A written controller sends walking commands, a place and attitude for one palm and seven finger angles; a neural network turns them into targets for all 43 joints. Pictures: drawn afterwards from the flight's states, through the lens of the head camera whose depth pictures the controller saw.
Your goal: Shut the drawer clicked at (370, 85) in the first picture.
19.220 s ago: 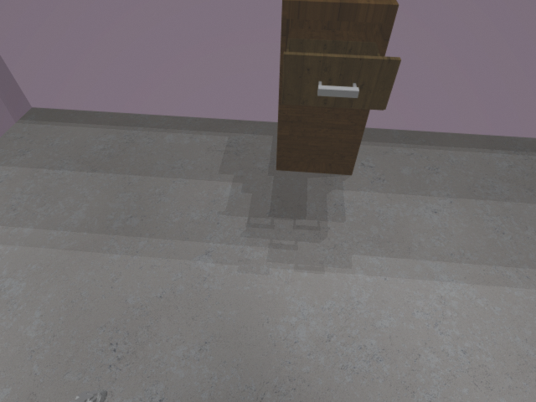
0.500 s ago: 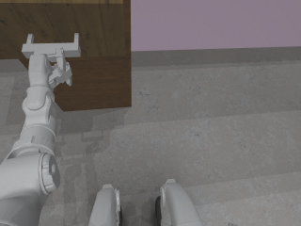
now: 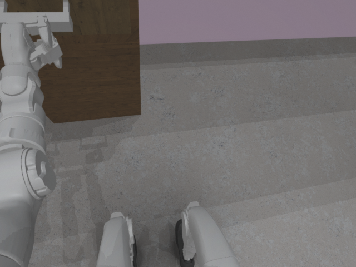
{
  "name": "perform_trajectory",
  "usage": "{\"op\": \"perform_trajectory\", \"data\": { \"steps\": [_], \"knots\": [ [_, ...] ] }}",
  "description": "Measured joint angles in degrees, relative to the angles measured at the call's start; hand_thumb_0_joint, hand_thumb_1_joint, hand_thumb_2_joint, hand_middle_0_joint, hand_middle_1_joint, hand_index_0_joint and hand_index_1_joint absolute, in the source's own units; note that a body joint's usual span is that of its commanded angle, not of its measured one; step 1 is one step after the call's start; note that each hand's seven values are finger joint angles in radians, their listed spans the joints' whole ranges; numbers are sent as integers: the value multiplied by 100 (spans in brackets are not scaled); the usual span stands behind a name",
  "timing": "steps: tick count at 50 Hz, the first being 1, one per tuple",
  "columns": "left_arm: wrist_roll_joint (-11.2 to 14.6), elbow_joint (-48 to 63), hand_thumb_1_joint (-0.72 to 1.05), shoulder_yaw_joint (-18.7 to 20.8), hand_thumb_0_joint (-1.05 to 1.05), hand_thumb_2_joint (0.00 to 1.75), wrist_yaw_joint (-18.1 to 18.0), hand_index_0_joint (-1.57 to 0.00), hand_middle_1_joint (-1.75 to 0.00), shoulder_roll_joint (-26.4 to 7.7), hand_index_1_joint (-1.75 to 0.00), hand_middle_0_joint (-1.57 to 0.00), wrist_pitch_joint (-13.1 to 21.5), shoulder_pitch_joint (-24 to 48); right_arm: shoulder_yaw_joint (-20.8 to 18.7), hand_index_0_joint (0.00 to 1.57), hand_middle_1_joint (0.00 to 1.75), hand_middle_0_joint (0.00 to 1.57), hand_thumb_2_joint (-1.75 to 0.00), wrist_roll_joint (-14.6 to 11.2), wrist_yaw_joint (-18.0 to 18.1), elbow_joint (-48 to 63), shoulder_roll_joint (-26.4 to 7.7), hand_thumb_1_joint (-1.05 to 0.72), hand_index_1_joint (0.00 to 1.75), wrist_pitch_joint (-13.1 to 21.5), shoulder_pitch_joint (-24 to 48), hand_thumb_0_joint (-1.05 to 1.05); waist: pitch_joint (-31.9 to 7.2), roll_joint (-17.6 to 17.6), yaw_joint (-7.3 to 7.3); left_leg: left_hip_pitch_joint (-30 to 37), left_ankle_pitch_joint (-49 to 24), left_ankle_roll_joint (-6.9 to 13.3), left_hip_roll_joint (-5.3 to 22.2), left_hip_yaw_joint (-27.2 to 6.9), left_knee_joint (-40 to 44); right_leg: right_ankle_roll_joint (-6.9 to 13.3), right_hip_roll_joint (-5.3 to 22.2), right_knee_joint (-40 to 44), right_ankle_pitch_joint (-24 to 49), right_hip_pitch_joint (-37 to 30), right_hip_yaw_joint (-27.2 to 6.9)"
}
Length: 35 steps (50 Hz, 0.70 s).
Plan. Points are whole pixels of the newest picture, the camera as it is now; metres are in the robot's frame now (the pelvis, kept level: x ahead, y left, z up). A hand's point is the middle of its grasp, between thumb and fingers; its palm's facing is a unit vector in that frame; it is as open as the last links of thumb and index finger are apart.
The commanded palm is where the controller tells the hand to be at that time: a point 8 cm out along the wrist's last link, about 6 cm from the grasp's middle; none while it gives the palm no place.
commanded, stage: push the drawer shut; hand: left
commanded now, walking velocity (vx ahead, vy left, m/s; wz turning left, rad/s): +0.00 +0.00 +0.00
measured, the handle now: (35, 13) +0.64 +0.23 +0.06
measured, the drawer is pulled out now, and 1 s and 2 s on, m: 0.05 0.00 0.00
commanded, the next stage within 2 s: pull the fist back off the drawer in 0.64 s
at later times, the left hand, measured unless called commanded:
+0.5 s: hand (53, 26) +0.61 +0.19 +0.05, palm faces +0.05 -1.00 -0.03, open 3.3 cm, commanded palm +0.62 +0.20 +0.06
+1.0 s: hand (46, 25) +0.61 +0.20 +0.05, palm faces +0.03 -1.00 -0.04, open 3.2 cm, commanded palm +0.62 +0.19 +0.06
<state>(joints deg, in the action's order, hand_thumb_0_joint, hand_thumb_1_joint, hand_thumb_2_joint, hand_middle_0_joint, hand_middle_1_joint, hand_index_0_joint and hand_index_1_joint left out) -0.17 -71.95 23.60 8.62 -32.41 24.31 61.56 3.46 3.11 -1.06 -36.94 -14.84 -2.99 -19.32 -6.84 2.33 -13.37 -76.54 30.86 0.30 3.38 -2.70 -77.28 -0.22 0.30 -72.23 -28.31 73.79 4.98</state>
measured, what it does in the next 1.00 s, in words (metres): stands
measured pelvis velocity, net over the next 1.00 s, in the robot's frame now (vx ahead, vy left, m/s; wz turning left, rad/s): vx -0.02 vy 0.01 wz -0.04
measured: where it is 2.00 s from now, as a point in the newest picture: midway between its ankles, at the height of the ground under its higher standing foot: (158, 260)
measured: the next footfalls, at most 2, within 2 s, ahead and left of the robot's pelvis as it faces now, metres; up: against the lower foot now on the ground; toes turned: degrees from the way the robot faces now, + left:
none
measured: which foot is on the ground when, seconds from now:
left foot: down 0.00-1.00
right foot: down 0.00-1.00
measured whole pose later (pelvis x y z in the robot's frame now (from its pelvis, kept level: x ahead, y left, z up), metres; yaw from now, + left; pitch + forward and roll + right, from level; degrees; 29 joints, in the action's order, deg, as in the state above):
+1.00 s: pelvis -0.02 +0.01 -0.02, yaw -2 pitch +35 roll -9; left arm -5.9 -77.0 21.3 10.9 -47.2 14.3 80.6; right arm 7.6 4.2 -0.4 -35.8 -14.2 -0.2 -22.3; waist -5.0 2.3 -19.9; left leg -88.2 29.8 1.1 3.7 -5.1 -82.5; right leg -0.8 -0.4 -74.4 -26.0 83.4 6.9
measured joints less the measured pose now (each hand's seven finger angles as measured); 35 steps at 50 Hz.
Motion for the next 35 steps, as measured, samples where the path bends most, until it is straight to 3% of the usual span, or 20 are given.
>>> {"op": "perform_trajectory", "data": {
  "steps": [21, 25, 35],
  "knots": [
    [-373, -414, 82, 102, 6, 94, -12, -140, -160, -851, -160, -140, -488, 1130, 175, 21, 30, 20, -89, 99, -53, 37, 20, -91, 30, -6, -234, 1, 118, 64, -398, -583, 24, 25, 47, -101, -244, -20, -60, -97, 47, 500, 79],
    [-442, -453, 77, 123, 5, 97, 127, -139, -160, -967, -160, -140, -512, 1242, 216, 21, 30, 20, -89, 110, -55, 45, 39, -91, 30, -4, -300, 1, 123, 54, -410, -674, 22, 23, 53, -128, -285, -17, -69, -120, 54, 576, 102],
    [-506, -644, 66, -163, 4, 96, 176, -139, -160, -1337, -160, -140, -736, 1680, 344, 21, 30, 20, -89, 96, 25, 41, 63, -91, 30, 122, -268, 0, 138, 17, -563, -943, -41, 13, 41, -246, -415, -2, -71, -183, 118, 774, 207]
  ]
}}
